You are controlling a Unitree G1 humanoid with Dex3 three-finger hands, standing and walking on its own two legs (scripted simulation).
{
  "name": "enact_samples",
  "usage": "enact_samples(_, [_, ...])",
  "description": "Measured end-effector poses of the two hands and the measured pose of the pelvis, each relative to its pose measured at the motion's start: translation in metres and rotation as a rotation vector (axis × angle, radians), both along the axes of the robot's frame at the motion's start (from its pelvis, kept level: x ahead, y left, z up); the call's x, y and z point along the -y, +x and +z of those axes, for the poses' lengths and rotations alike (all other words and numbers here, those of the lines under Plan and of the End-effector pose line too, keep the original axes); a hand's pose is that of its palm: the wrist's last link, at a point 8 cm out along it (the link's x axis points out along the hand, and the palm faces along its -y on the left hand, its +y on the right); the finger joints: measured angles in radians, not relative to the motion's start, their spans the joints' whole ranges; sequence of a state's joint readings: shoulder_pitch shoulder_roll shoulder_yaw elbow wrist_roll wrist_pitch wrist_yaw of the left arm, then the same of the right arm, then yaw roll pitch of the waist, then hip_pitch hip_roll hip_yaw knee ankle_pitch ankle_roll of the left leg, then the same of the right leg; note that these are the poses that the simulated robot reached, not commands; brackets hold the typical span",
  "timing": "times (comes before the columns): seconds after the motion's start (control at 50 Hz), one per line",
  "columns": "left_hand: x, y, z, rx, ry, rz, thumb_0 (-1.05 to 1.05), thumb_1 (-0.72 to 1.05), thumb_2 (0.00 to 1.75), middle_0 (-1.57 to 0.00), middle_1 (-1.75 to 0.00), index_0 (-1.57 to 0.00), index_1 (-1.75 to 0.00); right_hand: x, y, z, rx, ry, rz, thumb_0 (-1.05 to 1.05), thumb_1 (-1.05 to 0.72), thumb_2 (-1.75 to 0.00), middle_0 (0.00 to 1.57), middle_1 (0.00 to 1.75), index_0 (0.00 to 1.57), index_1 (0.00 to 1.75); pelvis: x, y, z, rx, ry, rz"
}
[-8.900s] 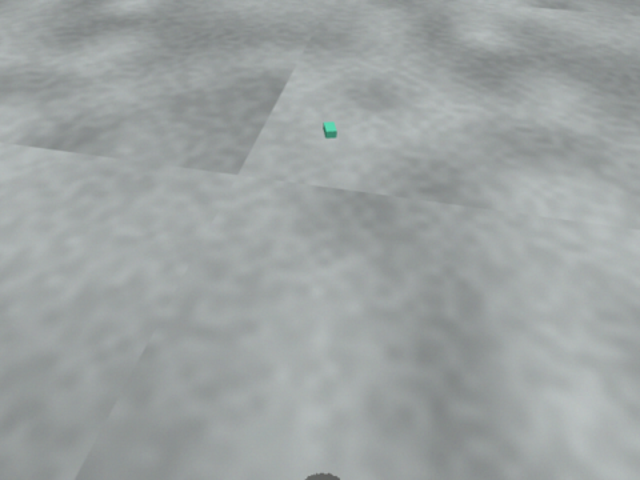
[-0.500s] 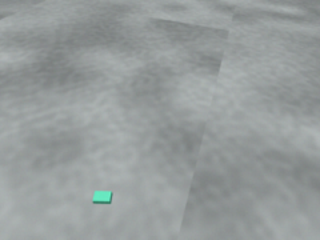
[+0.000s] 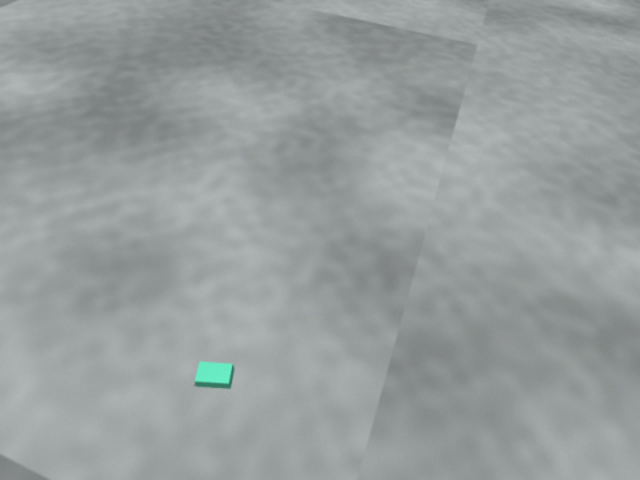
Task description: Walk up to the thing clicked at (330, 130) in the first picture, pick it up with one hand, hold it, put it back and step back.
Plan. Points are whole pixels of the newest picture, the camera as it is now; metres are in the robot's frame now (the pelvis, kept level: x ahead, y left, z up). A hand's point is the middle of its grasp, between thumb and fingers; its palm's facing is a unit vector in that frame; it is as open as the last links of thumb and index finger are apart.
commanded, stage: stand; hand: left
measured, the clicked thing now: (215, 375) +0.53 +0.30 -0.73
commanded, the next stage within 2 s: none
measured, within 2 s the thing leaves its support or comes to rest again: neither
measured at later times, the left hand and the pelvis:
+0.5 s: hand out of the picture +0.08 +0.26 -0.13, palm faces -0.01 -0.94 -0.34, open 7.4 cm; pelvis +0.01 +0.00 +0.03, yaw +1 degrees
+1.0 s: hand out of the picture +0.10 +0.24 -0.13, palm faces -0.01 -0.94 -0.33, open 7.4 cm; pelvis +0.02 -0.01 +0.03, yaw +1 degrees
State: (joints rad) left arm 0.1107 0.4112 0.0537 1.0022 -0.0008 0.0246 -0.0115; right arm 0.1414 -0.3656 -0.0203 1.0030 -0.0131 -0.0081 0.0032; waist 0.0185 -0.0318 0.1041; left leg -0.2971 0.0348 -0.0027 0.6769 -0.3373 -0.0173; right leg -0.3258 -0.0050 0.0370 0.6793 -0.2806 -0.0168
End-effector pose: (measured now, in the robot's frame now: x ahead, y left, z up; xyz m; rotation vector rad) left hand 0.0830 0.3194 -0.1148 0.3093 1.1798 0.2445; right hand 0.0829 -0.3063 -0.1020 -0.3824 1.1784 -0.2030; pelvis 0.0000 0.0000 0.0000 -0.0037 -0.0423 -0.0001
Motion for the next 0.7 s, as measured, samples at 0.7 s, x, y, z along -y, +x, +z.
enact_samples(0.7, [0.022, -0.002, 0.025, -0.048, -0.015, -0.017, 0.01, 0.91, 0.89, -0.20, -0.30, -0.20, -0.30, -0.003, 0.002, 0.007, -0.046, 0.071, -0.042, 0.01, -0.91, -0.90, 0.20, 0.30, 0.20, 0.30, 0.005, 0.010, 0.026, -0.001, 0.007, 0.016])
